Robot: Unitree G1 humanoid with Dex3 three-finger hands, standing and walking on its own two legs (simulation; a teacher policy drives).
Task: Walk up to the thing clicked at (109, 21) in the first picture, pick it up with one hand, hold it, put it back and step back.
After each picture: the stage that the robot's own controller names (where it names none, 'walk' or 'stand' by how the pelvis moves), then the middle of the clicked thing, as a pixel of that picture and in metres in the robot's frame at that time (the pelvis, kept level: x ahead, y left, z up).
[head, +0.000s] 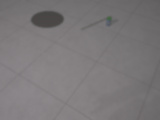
stand; (108, 21) +1.82 -0.38 -0.72
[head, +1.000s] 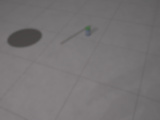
walk; (88, 31) +1.70 +0.04 -0.70
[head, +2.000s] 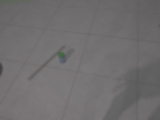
walk; (62, 57) +1.09 +0.29 -0.71
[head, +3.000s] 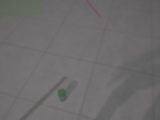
walk; (62, 95) +0.68 +0.23 -0.71
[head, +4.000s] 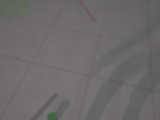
stand; (52, 119) +0.43 +0.20 -0.69
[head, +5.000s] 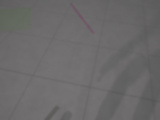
walk; out of the picture +0.40 +0.20 -0.72
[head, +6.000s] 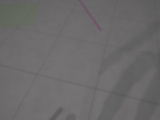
stand; out of the picture +0.33 +0.20 -0.71
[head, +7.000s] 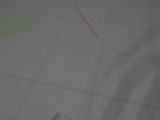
stand; out of the picture +0.34 +0.22 -0.73
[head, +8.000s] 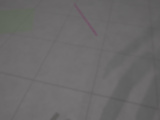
stand; out of the picture +0.32 +0.22 -0.73
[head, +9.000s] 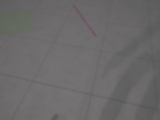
stand; out of the picture +0.32 +0.22 -0.73
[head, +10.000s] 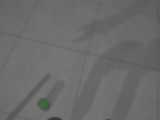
go down; (44, 104) +0.36 +0.22 -0.57
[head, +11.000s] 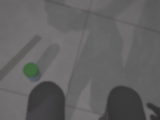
go down; (32, 73) +0.40 +0.26 -0.32
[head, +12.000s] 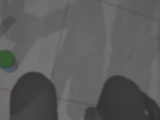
close in; (7, 62) +0.39 +0.28 -0.26
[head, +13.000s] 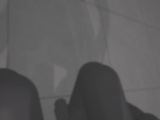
close; out of the picture +0.38 +0.30 -0.21
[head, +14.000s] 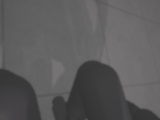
close; out of the picture +0.37 +0.31 -0.21
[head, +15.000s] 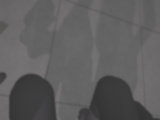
lift; out of the picture +0.32 +0.30 -0.12
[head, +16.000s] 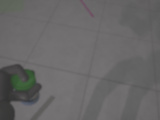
lift; (26, 88) +0.32 +0.19 +0.03
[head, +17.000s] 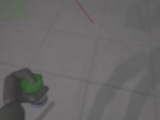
hold; (35, 91) +0.32 +0.17 +0.00
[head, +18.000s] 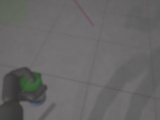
hold; (34, 90) +0.33 +0.18 +0.00
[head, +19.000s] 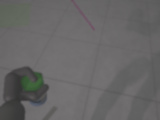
crouch; (35, 89) +0.33 +0.18 +0.02
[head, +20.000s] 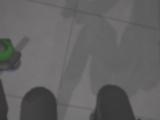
crouch; (6, 57) +0.42 +0.24 -0.09
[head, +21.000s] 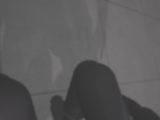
lower; out of the picture +0.39 +0.33 -0.22
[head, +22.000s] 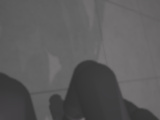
lower; out of the picture +0.39 +0.33 -0.22
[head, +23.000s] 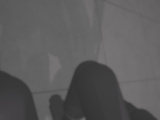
lower; out of the picture +0.38 +0.33 -0.22
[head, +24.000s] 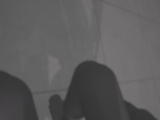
lower; out of the picture +0.38 +0.33 -0.22
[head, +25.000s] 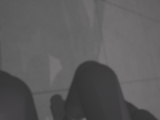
loosen; out of the picture +0.37 +0.33 -0.22
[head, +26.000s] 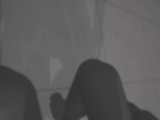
withdraw; out of the picture +0.38 +0.32 -0.22
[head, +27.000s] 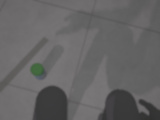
walk; (38, 71) +0.43 +0.25 -0.40
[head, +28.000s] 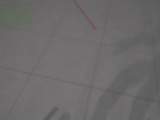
stand; out of the picture +0.35 +0.21 -0.66
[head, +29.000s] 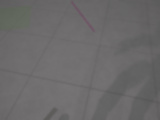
stand; out of the picture +0.37 +0.23 -0.67
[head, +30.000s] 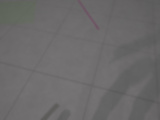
stand; out of the picture +0.37 +0.23 -0.68
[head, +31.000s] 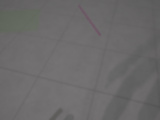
stand; out of the picture +0.38 +0.21 -0.72
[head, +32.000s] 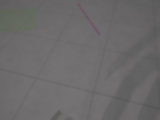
stand; out of the picture +0.34 +0.22 -0.73
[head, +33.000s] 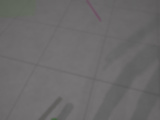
walk; out of the picture +0.37 +0.21 -0.72
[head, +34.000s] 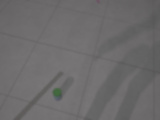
walk; (57, 94) +0.53 +0.18 -0.70
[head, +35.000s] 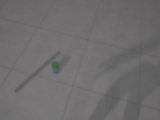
walk; (55, 67) +0.84 +0.21 -0.71
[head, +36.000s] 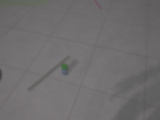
stand; (64, 69) +0.97 +0.20 -0.71
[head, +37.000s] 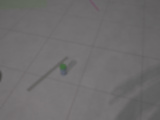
stand; (63, 69) +1.00 +0.21 -0.73
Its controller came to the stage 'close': yes
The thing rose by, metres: 0.71
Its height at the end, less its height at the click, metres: +0.00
